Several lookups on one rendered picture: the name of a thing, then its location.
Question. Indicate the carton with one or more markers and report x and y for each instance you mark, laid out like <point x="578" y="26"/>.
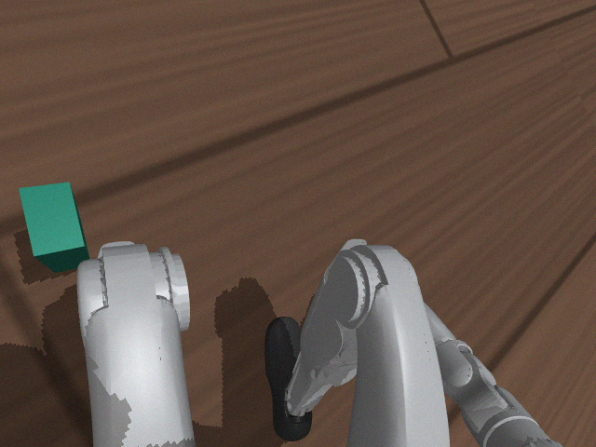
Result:
<point x="54" y="226"/>

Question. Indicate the right robot foot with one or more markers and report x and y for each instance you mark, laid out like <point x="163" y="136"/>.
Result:
<point x="281" y="350"/>

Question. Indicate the right robot arm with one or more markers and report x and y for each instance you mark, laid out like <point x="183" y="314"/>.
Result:
<point x="492" y="415"/>

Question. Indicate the right robot hand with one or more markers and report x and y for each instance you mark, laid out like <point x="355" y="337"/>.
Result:
<point x="440" y="332"/>

